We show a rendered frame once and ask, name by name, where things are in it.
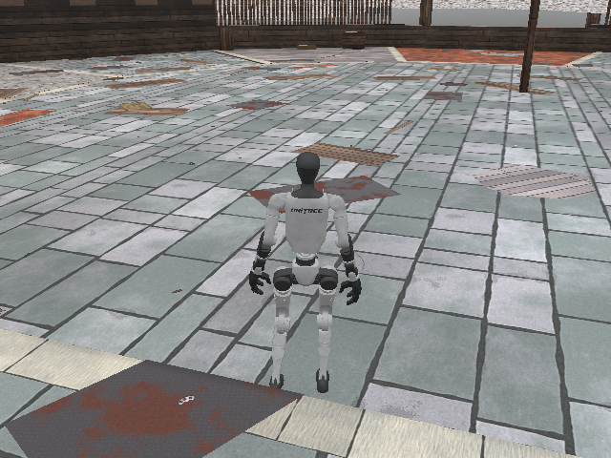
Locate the left robot upper arm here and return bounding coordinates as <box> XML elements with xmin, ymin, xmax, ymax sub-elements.
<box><xmin>263</xmin><ymin>193</ymin><xmax>287</xmax><ymax>246</ymax></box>

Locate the robot right thigh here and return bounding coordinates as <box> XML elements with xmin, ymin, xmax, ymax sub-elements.
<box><xmin>316</xmin><ymin>265</ymin><xmax>338</xmax><ymax>331</ymax></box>

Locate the robot right forearm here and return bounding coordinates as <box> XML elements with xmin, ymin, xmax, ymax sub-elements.
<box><xmin>340</xmin><ymin>234</ymin><xmax>359</xmax><ymax>281</ymax></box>

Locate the robot left hand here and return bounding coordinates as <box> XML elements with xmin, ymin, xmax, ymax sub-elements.
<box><xmin>249</xmin><ymin>271</ymin><xmax>271</xmax><ymax>295</ymax></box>

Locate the robot right hand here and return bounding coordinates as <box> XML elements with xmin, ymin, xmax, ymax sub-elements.
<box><xmin>339</xmin><ymin>279</ymin><xmax>362</xmax><ymax>305</ymax></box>

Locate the robot left forearm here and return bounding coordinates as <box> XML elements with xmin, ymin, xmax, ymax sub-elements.
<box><xmin>251</xmin><ymin>231</ymin><xmax>271</xmax><ymax>275</ymax></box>

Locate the right robot upper arm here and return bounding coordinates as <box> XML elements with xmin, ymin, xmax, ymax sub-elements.
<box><xmin>327</xmin><ymin>194</ymin><xmax>349</xmax><ymax>248</ymax></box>

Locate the robot left foot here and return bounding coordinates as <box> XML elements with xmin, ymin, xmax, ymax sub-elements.
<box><xmin>269</xmin><ymin>374</ymin><xmax>284</xmax><ymax>389</ymax></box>

